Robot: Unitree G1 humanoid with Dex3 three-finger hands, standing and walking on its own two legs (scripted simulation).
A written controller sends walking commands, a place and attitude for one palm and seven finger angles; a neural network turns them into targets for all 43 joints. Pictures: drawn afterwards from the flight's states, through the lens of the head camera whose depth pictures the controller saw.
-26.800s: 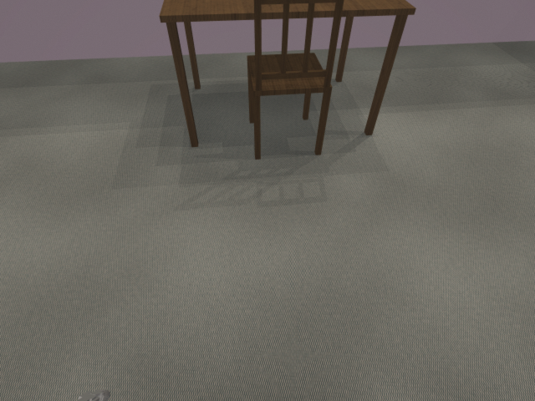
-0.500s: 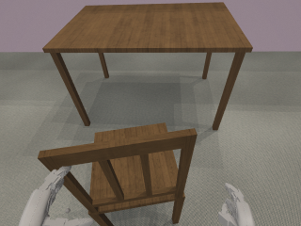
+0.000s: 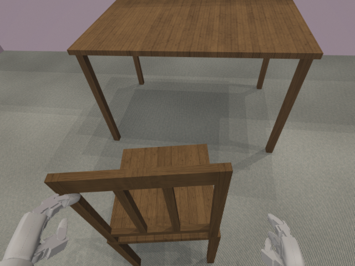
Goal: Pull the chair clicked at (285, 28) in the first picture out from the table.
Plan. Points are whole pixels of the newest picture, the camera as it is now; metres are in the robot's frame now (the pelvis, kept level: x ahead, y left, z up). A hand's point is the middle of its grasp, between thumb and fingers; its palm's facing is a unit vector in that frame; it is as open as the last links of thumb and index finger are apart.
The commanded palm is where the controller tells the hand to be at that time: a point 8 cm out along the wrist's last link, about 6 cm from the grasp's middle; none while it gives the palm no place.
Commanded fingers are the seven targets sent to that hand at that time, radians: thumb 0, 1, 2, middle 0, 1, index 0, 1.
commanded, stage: draw the hand back to the body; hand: left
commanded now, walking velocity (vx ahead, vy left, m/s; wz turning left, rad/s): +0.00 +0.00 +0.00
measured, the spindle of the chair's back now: (133, 212) +0.26 +0.17 -0.09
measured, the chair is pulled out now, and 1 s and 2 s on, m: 0.60 0.59 0.59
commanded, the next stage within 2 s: step back with the hand held close in 0.24 s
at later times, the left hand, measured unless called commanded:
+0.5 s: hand (32, 192) +0.18 +0.26 +0.17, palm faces +0.41 -0.78 -0.47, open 7.3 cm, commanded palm +0.12 +0.30 +0.18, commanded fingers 0.00 0.90 0.90 -0.20 -0.30 -0.20 -0.30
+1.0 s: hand (0, 233) +0.12 +0.27 +0.17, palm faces +0.44 -0.76 -0.47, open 7.4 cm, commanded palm +0.06 +0.31 +0.18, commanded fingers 0.00 0.90 0.90 -0.20 -0.30 -0.20 -0.30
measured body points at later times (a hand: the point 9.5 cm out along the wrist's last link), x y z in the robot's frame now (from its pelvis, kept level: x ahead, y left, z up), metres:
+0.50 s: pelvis -0.03 +0.00 +0.01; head -0.03 -0.03 +0.45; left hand +0.15 +0.30 +0.20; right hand +0.15 -0.24 -0.08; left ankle -0.07 +0.15 -0.73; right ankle +0.00 -0.13 -0.73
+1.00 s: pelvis -0.09 +0.02 +0.00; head -0.08 +0.00 +0.45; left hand +0.09 +0.31 +0.19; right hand +0.08 -0.21 -0.09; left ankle -0.07 +0.15 -0.73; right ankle +0.00 -0.13 -0.73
